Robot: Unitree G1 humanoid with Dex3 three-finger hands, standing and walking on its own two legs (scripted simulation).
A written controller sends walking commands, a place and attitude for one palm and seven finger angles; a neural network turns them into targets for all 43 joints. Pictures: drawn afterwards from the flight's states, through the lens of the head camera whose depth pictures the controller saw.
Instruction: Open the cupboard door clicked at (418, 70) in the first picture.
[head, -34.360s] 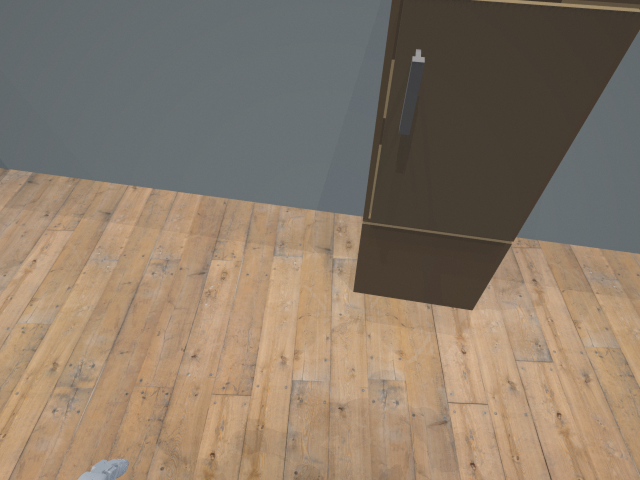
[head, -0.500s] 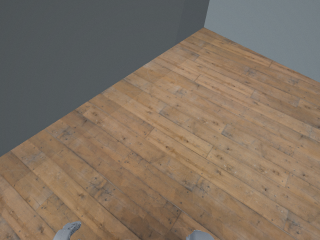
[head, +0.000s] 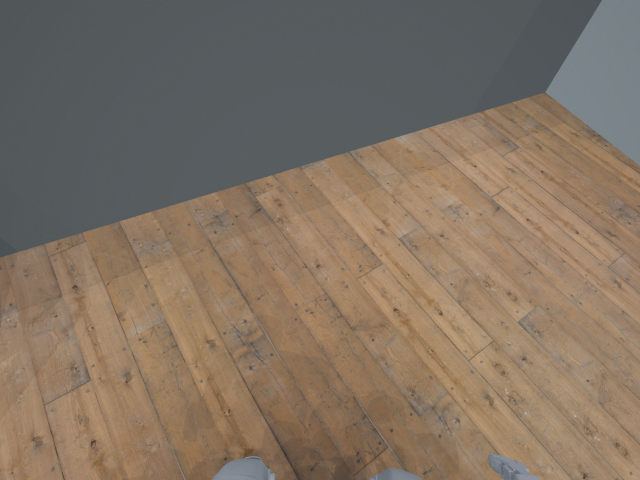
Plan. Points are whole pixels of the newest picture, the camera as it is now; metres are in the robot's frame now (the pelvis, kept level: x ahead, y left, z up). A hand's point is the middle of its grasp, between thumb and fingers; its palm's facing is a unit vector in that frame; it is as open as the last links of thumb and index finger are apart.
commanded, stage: turn to face it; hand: left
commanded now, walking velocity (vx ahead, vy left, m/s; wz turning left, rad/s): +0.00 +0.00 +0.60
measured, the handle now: out of the picture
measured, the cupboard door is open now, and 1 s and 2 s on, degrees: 44 44 44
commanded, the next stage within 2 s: none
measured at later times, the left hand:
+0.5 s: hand out of the picture +0.05 +0.16 -0.13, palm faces +0.28 -0.92 -0.27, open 7.4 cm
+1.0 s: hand out of the picture -0.02 +0.21 -0.14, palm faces +0.57 -0.78 -0.26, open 7.4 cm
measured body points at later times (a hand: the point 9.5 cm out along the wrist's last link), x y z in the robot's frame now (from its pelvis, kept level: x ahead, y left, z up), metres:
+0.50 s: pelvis +0.02 -0.05 +0.02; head +0.07 -0.06 +0.47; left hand +0.04 +0.21 -0.11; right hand +0.15 -0.28 -0.14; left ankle -0.03 +0.08 -0.63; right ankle +0.03 -0.15 -0.72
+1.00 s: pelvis +0.02 -0.02 +0.02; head +0.06 +0.01 +0.47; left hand -0.05 +0.25 -0.12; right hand +0.24 -0.18 -0.12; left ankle -0.02 +0.08 -0.72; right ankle +0.10 -0.16 -0.66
